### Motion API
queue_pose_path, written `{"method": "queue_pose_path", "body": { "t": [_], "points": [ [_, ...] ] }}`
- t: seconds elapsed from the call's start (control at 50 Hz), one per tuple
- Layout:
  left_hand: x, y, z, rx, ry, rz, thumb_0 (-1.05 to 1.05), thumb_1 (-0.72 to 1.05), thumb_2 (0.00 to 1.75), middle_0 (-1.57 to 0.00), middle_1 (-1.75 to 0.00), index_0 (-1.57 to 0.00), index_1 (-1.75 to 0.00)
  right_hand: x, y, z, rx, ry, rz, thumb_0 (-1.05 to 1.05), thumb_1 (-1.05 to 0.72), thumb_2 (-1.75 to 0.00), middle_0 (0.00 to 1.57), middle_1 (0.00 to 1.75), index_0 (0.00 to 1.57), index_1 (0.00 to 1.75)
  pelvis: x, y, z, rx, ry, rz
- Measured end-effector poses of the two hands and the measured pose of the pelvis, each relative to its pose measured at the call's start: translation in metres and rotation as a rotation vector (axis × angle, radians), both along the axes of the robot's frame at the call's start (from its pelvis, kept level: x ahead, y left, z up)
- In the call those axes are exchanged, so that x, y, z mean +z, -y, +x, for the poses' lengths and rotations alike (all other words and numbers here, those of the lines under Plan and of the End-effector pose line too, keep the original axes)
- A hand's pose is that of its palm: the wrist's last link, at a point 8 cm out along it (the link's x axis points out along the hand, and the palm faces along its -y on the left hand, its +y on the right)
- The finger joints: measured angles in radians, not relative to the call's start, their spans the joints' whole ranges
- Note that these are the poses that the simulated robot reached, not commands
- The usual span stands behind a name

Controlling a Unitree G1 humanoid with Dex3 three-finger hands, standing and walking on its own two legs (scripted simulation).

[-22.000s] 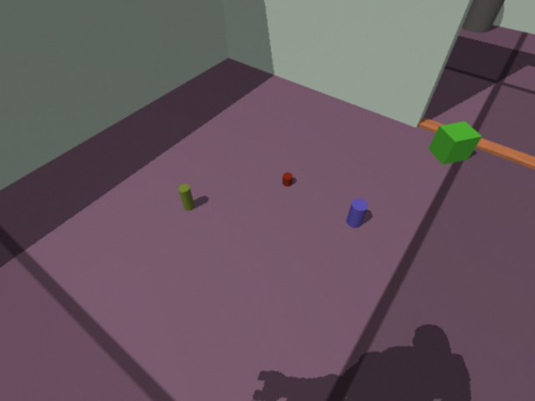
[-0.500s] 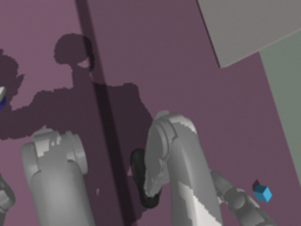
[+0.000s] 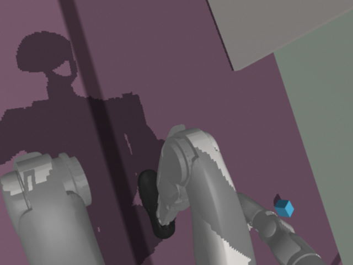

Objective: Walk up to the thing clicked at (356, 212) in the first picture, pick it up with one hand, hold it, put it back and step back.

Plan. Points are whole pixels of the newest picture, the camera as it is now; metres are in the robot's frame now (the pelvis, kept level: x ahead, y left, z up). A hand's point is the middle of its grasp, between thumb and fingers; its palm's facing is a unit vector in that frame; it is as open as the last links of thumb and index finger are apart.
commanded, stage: lower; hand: left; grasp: from the side
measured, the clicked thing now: out of the picture +0.43 +0.32 -0.19
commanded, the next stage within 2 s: loosen in 0.40 s
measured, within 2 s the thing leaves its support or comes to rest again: rests again in 0.50 s
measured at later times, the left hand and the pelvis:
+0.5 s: hand out of the picture +0.43 +0.31 -0.18, palm faces +0.50 -0.87 -0.01, open 10.1 cm; pelvis +0.00 +0.01 +0.00, yaw -1 degrees
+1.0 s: hand out of the picture +0.43 +0.32 -0.18, palm faces +0.50 -0.87 +0.01, open 14.6 cm; pelvis -0.01 +0.01 +0.00, yaw -2 degrees
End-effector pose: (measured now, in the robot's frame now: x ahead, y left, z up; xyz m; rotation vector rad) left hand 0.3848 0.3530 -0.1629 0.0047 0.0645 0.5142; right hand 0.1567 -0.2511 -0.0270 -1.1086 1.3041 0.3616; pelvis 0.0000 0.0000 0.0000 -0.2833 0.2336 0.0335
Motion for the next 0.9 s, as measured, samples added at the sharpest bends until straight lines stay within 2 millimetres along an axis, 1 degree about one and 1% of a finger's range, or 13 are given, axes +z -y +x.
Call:
{"method": "queue_pose_path", "body": {
  "t": [0.18, 0.6, 0.66, 0.74, 0.8, 0.9],
  "points": [
    [-0.008, 0.001, -0.001, 0.008, 0.003, -0.006, 0.02, -0.36, 1.07, -0.75, -0.98, -0.70, -0.97, 0.005, -0.005, -0.002, 0.026, -0.015, -0.022, 0.00, -0.90, -0.90, 0.21, 0.30, 0.21, 0.30, 0.000, -0.003, -0.001, -0.007, 0.014, -0.016],
    [-0.019, 0.005, -0.003, 0.004, 0.009, -0.013, 0.02, -0.35, 1.05, -0.75, -0.96, -0.71, -0.96, 0.013, -0.012, 0.000, 0.067, -0.009, -0.046, 0.00, -0.90, -0.90, 0.21, 0.30, 0.21, 0.30, -0.001, -0.007, -0.005, -0.022, 0.042, -0.036],
    [-0.020, 0.006, -0.002, 0.008, 0.018, -0.018, 0.02, -0.32, 0.98, -0.76, -0.92, -0.72, -0.92, 0.014, -0.014, 0.001, 0.075, -0.010, -0.048, 0.00, -0.90, -0.90, 0.21, 0.30, 0.21, 0.30, 0.000, -0.007, -0.005, -0.023, 0.044, -0.039],
    [-0.020, 0.006, -0.002, 0.008, 0.026, -0.021, 0.01, -0.29, 0.82, -0.76, -0.84, -0.73, -0.82, 0.015, -0.017, 0.003, 0.082, -0.007, -0.054, 0.00, -0.91, -0.90, 0.21, 0.30, 0.21, 0.30, -0.001, -0.008, -0.005, -0.023, 0.048, -0.044],
    [-0.020, 0.005, -0.002, 0.004, 0.029, -0.019, 0.01, -0.31, 0.68, -0.71, -0.74, -0.70, -0.73, 0.015, -0.018, 0.003, 0.086, -0.006, -0.054, 0.00, -0.91, -0.90, 0.21, 0.30, 0.21, 0.30, 0.000, -0.009, -0.005, -0.023, 0.050, -0.047],
    [-0.018, 0.003, -0.003, 0.003, 0.028, -0.015, 0.00, -0.39, 0.47, -0.59, -0.56, -0.59, -0.55, 0.016, -0.020, 0.004, 0.091, -0.002, -0.054, 0.00, -0.91, -0.90, 0.21, 0.30, 0.21, 0.30, 0.000, -0.009, -0.006, -0.023, 0.054, -0.050]
  ]
}}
